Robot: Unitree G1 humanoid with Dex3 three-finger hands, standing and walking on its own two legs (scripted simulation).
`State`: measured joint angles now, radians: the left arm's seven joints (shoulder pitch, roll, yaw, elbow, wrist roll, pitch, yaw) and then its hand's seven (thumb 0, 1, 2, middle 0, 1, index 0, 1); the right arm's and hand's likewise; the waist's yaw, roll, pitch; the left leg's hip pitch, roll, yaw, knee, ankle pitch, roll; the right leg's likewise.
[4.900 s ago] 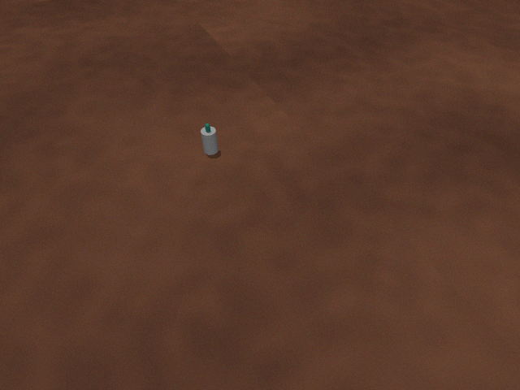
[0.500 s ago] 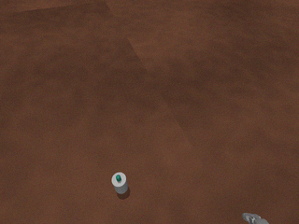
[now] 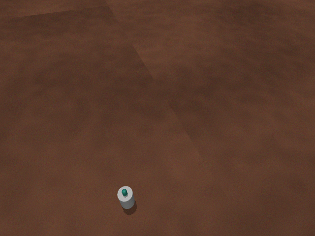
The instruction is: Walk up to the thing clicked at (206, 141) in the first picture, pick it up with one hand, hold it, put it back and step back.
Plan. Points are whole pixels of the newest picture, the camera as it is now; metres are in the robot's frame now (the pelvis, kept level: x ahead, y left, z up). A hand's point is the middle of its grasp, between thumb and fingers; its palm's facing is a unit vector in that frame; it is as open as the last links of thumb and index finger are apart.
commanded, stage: walk up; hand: left
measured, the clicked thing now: (126, 196) +0.44 +0.19 -0.68
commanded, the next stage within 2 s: stand in 0.18 s
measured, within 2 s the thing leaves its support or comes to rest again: neither
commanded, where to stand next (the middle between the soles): +0.10 -0.01 m, yaw -2 degrees
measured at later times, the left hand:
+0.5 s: hand out of the picture +0.08 +0.25 -0.16, palm faces -0.02 -0.94 -0.35, open 7.4 cm
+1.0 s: hand out of the picture +0.12 +0.23 -0.15, palm faces -0.01 -0.94 -0.34, open 7.4 cm
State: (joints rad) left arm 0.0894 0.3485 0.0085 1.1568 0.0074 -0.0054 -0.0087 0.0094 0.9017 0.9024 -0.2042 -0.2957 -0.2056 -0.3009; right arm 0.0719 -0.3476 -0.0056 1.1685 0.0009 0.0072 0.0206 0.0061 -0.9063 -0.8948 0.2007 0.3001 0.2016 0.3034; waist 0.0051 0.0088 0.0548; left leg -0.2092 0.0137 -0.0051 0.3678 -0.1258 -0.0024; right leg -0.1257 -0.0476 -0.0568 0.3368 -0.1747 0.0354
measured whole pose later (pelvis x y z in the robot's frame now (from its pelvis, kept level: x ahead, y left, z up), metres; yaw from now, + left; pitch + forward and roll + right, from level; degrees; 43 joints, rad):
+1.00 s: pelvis +0.04 -0.02 +0.00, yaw +0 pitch -1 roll +0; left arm 0.09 0.34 0.02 1.14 0.01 -0.01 0.00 0.01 0.90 0.90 -0.20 -0.30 -0.21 -0.30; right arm 0.07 -0.35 0.00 1.15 -0.01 0.00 0.00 0.01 -0.91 -0.89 0.20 0.30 0.20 0.30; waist 0.00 0.01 0.04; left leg -0.14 0.03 0.00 0.33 -0.17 -0.03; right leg -0.06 -0.03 -0.06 0.30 -0.22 0.02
